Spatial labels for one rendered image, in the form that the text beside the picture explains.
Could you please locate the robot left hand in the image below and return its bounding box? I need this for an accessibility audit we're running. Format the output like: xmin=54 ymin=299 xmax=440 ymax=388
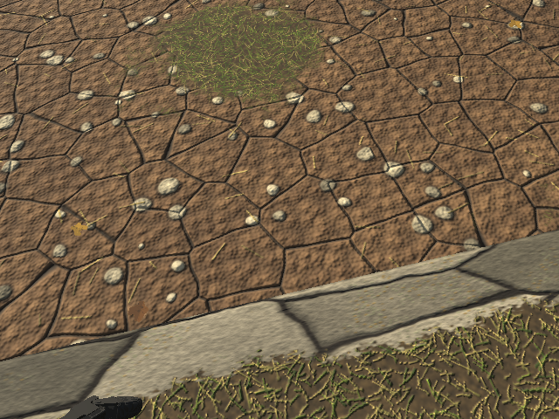
xmin=59 ymin=395 xmax=142 ymax=419

